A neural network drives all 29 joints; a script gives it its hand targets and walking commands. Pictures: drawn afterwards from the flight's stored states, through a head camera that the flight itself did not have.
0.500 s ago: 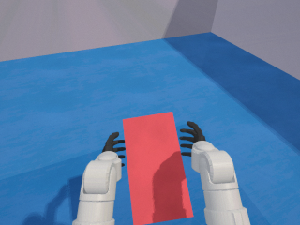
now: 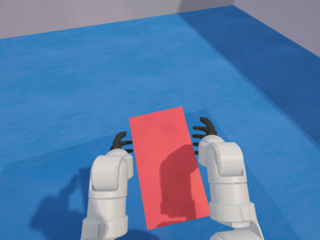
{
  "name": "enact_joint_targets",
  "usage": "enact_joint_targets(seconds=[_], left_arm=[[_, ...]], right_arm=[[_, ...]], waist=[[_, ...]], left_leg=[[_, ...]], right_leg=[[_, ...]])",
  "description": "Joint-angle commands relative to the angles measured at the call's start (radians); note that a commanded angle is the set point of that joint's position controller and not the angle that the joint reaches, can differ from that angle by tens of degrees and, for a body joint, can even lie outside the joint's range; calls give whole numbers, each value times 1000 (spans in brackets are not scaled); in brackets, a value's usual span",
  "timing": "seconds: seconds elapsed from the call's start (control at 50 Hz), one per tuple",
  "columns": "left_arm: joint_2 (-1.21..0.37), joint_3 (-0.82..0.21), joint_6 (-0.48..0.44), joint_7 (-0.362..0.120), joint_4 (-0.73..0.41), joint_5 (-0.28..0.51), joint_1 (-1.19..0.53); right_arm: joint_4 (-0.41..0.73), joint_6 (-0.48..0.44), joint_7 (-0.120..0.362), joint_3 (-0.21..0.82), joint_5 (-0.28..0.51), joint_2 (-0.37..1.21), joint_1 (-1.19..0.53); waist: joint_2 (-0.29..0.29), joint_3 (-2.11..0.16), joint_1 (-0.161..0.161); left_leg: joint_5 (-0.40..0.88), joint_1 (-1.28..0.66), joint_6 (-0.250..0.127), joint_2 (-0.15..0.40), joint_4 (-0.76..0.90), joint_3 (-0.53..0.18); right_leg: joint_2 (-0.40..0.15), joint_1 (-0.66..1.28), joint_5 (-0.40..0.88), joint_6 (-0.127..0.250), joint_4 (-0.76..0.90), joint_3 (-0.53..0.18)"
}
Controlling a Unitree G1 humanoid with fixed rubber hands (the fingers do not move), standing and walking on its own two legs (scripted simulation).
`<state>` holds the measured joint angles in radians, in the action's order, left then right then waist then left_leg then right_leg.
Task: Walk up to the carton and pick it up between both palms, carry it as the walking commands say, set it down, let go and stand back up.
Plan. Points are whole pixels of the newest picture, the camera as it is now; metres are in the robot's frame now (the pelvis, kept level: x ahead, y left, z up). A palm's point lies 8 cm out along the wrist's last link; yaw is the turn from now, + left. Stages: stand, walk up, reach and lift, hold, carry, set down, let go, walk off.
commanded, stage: carry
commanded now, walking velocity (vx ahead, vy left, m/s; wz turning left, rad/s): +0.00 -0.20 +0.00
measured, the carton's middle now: (166, 166) +0.34 +0.01 -0.04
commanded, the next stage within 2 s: none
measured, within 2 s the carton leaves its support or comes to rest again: neither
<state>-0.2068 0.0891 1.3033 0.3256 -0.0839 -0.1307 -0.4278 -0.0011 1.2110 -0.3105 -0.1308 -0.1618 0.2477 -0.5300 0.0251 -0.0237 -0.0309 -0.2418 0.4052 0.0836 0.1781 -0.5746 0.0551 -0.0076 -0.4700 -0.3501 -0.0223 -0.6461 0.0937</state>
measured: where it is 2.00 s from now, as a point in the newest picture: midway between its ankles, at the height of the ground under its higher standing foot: outside the picture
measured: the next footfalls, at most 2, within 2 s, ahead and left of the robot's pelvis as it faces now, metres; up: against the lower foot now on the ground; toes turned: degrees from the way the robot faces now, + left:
right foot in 0.02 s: +0.09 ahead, -0.14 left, +0.00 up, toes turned -6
left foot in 0.24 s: +0.04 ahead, +0.05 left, +0.00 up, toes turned +9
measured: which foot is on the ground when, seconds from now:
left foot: down 0.00-0.04, up 0.06-0.22, down 0.24-0.54, up 0.56-0.76, down 0.78-1.00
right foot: up 0.00-0.00, down 0.02-0.26, up 0.28-0.52, down 0.54-0.80, up 0.82-1.00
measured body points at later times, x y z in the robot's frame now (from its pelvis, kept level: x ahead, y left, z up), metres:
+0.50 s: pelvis -0.05 -0.12 +0.00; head -0.01 -0.10 +0.45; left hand +0.27 +0.01 +0.07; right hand +0.29 -0.21 +0.09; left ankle +0.00 +0.04 -0.73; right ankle -0.02 -0.26 -0.71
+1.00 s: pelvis -0.11 -0.24 +0.01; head -0.08 -0.22 +0.46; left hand +0.20 -0.12 +0.06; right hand +0.23 -0.34 +0.09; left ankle -0.08 -0.11 -0.73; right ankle -0.09 -0.38 -0.69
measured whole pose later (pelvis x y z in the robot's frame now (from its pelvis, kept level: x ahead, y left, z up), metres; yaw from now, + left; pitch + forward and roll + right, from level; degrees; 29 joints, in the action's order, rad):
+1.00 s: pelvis -0.11 -0.24 +0.01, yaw -1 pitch +5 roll -3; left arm -0.20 0.08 1.31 0.33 -0.09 -0.12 -0.41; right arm -0.01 1.21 -0.31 -0.13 -0.15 0.25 -0.53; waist 0.00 -0.03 -0.02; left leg -0.19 0.40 0.02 0.15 -0.52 0.11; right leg -0.01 -0.54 -0.40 -0.04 -0.82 0.06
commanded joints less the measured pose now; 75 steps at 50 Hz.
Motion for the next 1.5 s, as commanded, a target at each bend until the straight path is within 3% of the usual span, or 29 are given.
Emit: enact_joint_targets(seconds=[0.0, 0.04, 0.1, 0.22, 0.24, 0.26, 0.28, 0.36, 0.48, 0.52, 0.54, 0.56, 0.62, 0.74, 0.78, 0.8, 0.82, 0.88, 1.0, 1.04, 1.08, 1.1, 1.12, 1.18, 1.3, 1.32, 1.34, 1.36, 1.48], left_arm=[[-1119, -559, -78, -358, -142, 472, -636], [-1084, -522, -67, -372, -76, 438, -560], [-1088, -507, -74, -380, -93, 419, -536], [-1081, -525, -100, -361, -184, 396, -598], [-1085, -531, -95, -358, -169, 403, -609], [-1086, -556, -91, -362, -211, 411, -633], [-1104, -571, -93, -359, -188, 426, -655], [-1115, -609, -102, -354, -230, 474, -659], [-1099, -575, -76, -354, -165, 449, -554], [-1091, -568, -70, -370, -111, 444, -495], [-1081, -562, -66, -377, -100, 431, -504], [-1108, -571, -68, -381, -95, 447, -515], [-1087, -532, -81, -392, -92, 425, -548], [-1088, -504, -111, -364, -143, 397, -614], [-1100, -522, -106, -356, -124, 400, -630], [-1092, -549, -99, -361, -169, 427, -682], [-1098, -559, -99, -361, -152, 434, -674], [-1113, -590, -108, -367, -205, 488, -744], [-1106, -571, -73, -343, -176, 463, -646], [-1120, -561, -65, -352, -136, 459, -585], [-1106, -549, -54, -368, -94, 457, -556], [-1089, -543, -59, -367, -89, 429, -568], [-1123, -549, -57, -372, -88, 451, -587], [-1104, -503, -77, -392, -112, 435, -572], [-1078, -510, -109, -358, -155, 388, -579], [-1072, -512, -111, -355, -154, 383, -585], [-1076, -552, -105, -359, -205, 416, -637], [-1082, -561, -100, -358, -188, 427, -636], [-1113, -595, -96, -348, -227, 470, -666]], right_arm=[[53, 14, 346, 515, 397, 1056, -322], [37, 25, 340, 527, 400, 1050, -304], [68, 23, 357, 570, 450, 1097, -386], [63, 26, 376, 582, 484, 1136, -355], [22, 32, 380, 564, 478, 1129, -335], [-29, 14, 379, 553, 457, 1099, -273], [26, 5, 384, 542, 462, 1106, -337], [69, 1, 379, 554, 439, 1109, -333], [69, 9, 358, 545, 403, 1043, -279], [60, 14, 354, 547, 380, 1013, -240], [40, 23, 355, 547, 381, 1032, -236], [58, 26, 359, 547, 404, 1029, -282], [41, 23, 376, 611, 467, 1113, -355], [-15, 32, 387, 577, 499, 1131, -366], [-53, 31, 394, 537, 486, 1105, -361], [-128, 21, 393, 521, 466, 1117, -311], [-89, 13, 391, 523, 463, 1123, -309], [-16, 8, 393, 519, 454, 1142, -381], [8, 21, 364, 485, 404, 1068, -293], [30, 22, 359, 500, 402, 1047, -300], [10, 25, 352, 509, 390, 1042, -260], [-10, 32, 356, 517, 388, 1047, -273], [17, 36, 359, 530, 404, 1063, -312], [63, 23, 369, 599, 471, 1118, -382], [21, 31, 386, 584, 495, 1127, -360], [-2, 29, 391, 565, 489, 1114, -332], [-62, 16, 391, 548, 472, 1111, -284], [-51, 12, 391, 548, 472, 1128, -288], [33, 8, 380, 520, 430, 1093, -314]], waist=[[107, -447, 37], [-336, -478, 33], [-141, -480, 26], [-188, -466, 45], [-108, -467, 57], [264, -440, 56], [292, -439, 47], [138, -409, 47], [234, -443, 33], [72, -453, 36], [-200, -434, 40], [-272, -429, 33], [-194, -406, 33], [-206, -412, 34], [-58, -444, 50], [289, -371, 52], [253, -371, 51], [118, -357, 48], [263, -436, 52], [210, -443, 33], [50, -486, 43], [-243, -442, 35], [-286, -444, 29], [-234, -422, 26], [-151, -453, 46], [-85, -459, 53], [242, -398, 54], [253, -400, 49], [180, -431, 51]], left_leg=[[453, -236, -94, 78, -75, -11], [-402, 204, -23, -156, -309, 95], [-352, 220, -81, -122, -436, 23], [29, -107, -122, -103, 104, 61], [91, -260, -131, 6, 240, -67], [383, -384, -262, 299, 233, -448], [501, -444, -328, 351, 203, -501], [560, -460, -237, 198, 137, -191], [485, -317, -156, 139, 43, -33], [246, -140, -98, 67, -69, 1], [-172, 123, -42, -74, -172, 73], [-399, 171, -49, -119, -324, 60], [-301, 206, -80, -110, -472, 18], [-141, -33, -123, -132, -9, 81], [-40, -324, -144, 18, 257, -113], [116, -340, -270, 296, 279, -463], [344, -397, -331, 346, 224, -502], [394, -418, -273, 250, 190, -273], [560, -378, -174, 157, 113, -59], [476, -324, -134, 120, 26, -15], [148, -82, -64, 35, -117, 19], [-281, 173, -21, -125, -202, 109], [-422, 159, -39, -107, -347, 37], [-314, 216, -74, -116, -463, 24], [-12, -113, -110, -102, 165, 66], [30, -294, -118, 6, 261, -67], [234, -358, -243, 275, 259, -420], [426, -413, -306, 336, 212, -469], [624, -431, -197, 176, 125, -116]], right_leg=[[-19, 260, 200, 23, 308, 11], [-321, 556, 733, 178, 235, -285], [-296, 503, 695, 224, 171, -219], [-203, 297, 553, 185, 105, -100], [-167, 175, 390, 137, 34, -75], [-13, -88, 5, 48, -122, 17], [-1, -189, -234, 38, -298, -56], [-31, -212, -80, -11, -275, -87], [35, 133, 43, -8, 194, 29], [-62, 344, 138, 16, 360, -46], [-285, 447, 376, 118, 362, -309], [-301, 410, 434, 208, 280, -293], [-267, 341, 240, 215, 270, -221], [-225, 268, 270, 220, 204, -156], [-156, 81, 194, 121, 94, -129], [-22, -138, -75, 43, -92, -4], [-21, -216, -175, 34, -260, -62], [-67, -261, -85, 0, -349, -133], [12, 6, -24, -28, -7, -4], [37, 136, 97, -17, 263, 50], [-148, 422, 317, 28, 326, -120], [-320, 476, 582, 150, 305, -325], [-300, 448, 664, 215, 217, -272], [-269, 398, 467, 203, 223, -206], [-205, 302, 427, 195, 127, -125], [-161, 148, 303, 139, 49, -112], [-24, -106, 11, 48, -60, -8], [-14, -169, -186, 38, -206, -49], [2, -106, -51, -18, -159, -36]])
